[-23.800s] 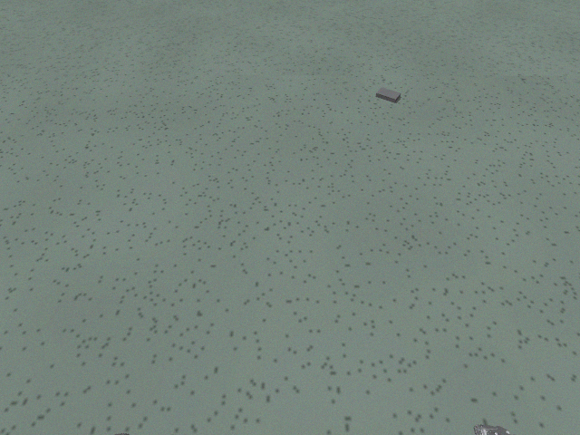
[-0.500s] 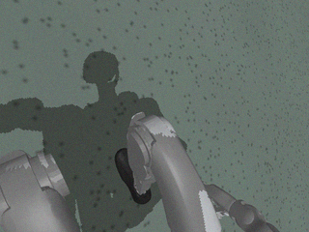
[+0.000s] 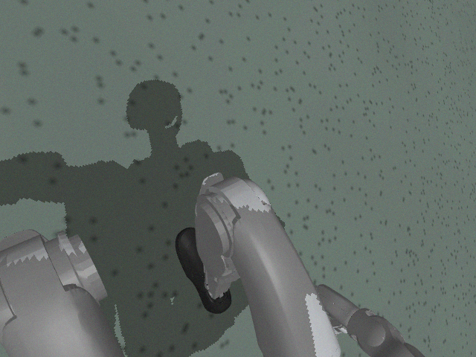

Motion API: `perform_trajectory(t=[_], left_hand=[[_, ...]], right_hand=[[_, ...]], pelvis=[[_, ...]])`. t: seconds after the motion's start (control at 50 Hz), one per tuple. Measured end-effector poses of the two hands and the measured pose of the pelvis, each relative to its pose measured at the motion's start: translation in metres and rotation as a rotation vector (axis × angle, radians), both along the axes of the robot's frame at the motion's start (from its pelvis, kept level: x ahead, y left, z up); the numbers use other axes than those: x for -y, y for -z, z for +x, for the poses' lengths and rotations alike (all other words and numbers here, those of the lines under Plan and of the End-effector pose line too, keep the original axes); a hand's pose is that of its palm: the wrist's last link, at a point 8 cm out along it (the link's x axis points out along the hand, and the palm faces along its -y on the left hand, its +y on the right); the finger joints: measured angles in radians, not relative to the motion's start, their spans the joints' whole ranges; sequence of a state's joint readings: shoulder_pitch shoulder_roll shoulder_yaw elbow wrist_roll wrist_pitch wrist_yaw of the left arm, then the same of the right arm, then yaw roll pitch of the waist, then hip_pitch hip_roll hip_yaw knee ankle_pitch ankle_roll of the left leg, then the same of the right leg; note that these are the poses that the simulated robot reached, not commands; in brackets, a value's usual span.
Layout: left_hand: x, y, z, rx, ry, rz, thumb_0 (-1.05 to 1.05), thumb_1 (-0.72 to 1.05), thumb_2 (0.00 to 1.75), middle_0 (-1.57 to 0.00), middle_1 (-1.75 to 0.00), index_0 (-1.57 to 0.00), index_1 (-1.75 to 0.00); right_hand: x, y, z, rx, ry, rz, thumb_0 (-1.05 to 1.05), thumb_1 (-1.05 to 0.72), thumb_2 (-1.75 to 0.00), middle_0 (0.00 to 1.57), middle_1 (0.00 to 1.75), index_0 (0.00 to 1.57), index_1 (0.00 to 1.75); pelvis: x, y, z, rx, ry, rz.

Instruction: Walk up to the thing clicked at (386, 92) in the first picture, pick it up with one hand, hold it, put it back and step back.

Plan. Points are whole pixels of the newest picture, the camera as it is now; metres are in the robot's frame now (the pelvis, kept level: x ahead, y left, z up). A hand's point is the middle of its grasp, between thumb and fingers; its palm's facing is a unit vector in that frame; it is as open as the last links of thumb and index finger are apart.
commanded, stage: close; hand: left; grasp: from above
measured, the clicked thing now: out of the picture +0.42 +0.37 -0.29
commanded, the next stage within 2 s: settle in 0.34 s
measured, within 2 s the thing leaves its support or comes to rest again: leaves its support in 0.70 s
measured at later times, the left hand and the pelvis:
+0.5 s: hand out of the picture +0.41 +0.36 -0.26, palm faces -0.40 -0.20 -0.89, open 10.8 cm; pelvis +0.00 +0.00 +0.00, yaw +0 degrees
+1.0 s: hand out of the picture +0.40 +0.38 -0.20, palm faces -0.37 -0.17 -0.91, open 10.7 cm; pelvis +0.01 +0.00 +0.00, yaw +3 degrees
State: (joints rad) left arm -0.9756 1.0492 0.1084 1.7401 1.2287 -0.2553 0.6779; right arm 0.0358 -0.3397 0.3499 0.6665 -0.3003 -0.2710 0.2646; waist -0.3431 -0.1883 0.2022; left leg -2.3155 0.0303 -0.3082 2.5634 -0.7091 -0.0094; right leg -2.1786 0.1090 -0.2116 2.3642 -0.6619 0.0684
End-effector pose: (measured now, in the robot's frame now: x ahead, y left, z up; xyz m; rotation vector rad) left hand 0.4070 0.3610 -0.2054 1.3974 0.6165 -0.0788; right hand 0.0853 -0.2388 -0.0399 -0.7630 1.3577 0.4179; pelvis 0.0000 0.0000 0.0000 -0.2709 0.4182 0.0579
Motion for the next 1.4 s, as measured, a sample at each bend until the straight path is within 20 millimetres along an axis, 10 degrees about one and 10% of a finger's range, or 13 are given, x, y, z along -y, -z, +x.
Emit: perform_trajectory(t=[0.72, 1.4], left_hand=[[-0.003, -0.009, 0.001, -0.005, -0.022, -0.015, 0.02, -0.05, 0.41, -0.63, -0.53, -0.67, -0.49], [-0.012, -0.115, 0.001, 0.008, 0.021, 0.046, 0.02, -0.05, 0.31, -0.70, -0.46, -0.74, -0.42]], right_hand=[[0.002, 0.004, 0.001, 0.010, 0.051, -0.010, 0.00, -0.91, -0.90, 0.20, 0.30, 0.20, 0.30], [0.024, 0.030, 0.025, 0.093, 0.268, 0.026, 0.01, -0.90, -0.90, 0.20, 0.30, 0.20, 0.30]], pelvis=[[0.001, 0.001, 0.002, -0.022, -0.007, 0.006], [0.010, -0.014, 0.003, -0.121, -0.060, 0.086]])
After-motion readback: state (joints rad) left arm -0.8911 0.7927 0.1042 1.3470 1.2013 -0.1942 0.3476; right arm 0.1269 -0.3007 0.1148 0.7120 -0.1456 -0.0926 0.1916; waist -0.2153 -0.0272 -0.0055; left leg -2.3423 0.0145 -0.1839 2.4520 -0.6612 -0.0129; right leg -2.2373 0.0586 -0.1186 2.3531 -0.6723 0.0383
